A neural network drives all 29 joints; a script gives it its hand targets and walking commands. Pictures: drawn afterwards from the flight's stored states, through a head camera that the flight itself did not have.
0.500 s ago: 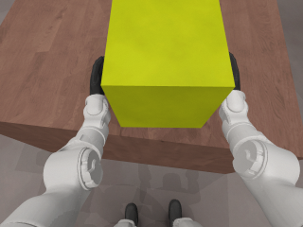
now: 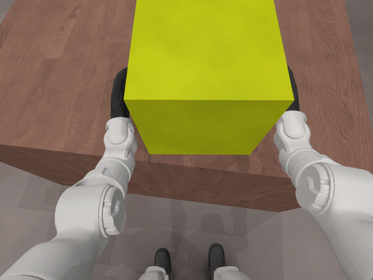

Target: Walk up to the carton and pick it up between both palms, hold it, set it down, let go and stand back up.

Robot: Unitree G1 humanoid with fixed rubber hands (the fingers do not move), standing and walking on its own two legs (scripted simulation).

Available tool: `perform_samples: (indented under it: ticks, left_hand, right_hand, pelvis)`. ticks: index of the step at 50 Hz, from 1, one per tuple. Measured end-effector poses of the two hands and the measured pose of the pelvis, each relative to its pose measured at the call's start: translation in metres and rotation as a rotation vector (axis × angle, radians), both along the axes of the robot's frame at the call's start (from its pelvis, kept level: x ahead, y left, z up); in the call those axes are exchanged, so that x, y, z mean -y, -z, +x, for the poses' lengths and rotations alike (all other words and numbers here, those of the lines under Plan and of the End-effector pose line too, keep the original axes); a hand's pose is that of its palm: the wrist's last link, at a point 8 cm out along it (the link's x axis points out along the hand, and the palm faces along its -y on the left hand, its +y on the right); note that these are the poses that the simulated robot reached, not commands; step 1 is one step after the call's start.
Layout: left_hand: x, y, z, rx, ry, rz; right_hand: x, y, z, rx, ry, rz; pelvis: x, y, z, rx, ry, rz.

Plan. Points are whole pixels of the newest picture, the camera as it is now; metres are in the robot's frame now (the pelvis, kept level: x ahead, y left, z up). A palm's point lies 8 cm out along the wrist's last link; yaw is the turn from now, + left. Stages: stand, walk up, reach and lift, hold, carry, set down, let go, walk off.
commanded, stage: reach and lift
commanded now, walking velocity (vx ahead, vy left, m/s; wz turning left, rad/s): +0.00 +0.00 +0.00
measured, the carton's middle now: (201, 72) +0.54 -0.02 +0.02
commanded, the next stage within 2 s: none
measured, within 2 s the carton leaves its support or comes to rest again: leaves its support in 0.86 s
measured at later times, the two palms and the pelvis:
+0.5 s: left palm (117, 134) +0.40 +0.16 +0.01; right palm (285, 124) +0.41 -0.18 +0.03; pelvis -0.02 +0.01 +0.00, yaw -1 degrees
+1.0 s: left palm (104, 148) +0.35 +0.17 +0.04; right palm (289, 139) +0.36 -0.17 +0.05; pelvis -0.03 +0.01 +0.00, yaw +1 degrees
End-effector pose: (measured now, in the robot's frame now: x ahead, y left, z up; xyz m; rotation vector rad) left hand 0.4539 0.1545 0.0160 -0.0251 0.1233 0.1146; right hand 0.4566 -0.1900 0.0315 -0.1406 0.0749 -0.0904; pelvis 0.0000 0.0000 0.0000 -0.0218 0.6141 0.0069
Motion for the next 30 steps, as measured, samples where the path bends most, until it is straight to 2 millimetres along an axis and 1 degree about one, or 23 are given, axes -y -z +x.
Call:
perform_samples:
  ticks: [6,14,23,30]
  left_hand:
    - [0.000,0.001,-0.008,-0.017,-0.002,-0.002]
    - [-0.002,0.004,-0.024,-0.037,-0.014,-0.006]
    - [-0.004,0.004,-0.051,-0.068,-0.028,-0.005]
    - [-0.007,0.002,-0.070,-0.101,-0.035,-0.015]
  right_hand:
    - [0.000,0.002,-0.007,-0.017,-0.004,-0.007]
    - [-0.003,0.004,-0.022,-0.039,0.018,0.004]
    - [-0.007,0.004,-0.046,-0.075,0.036,0.019]
    - [-0.012,0.001,-0.065,-0.119,0.030,-0.005]
  pelvis:
    - [-0.001,0.001,-0.003,0.012,0.000,-0.003]
    - [-0.004,0.001,-0.008,0.038,0.005,-0.007]
    - [-0.008,0.002,-0.017,0.087,0.011,-0.011]
    - [-0.009,0.003,-0.026,0.133,0.005,-0.010]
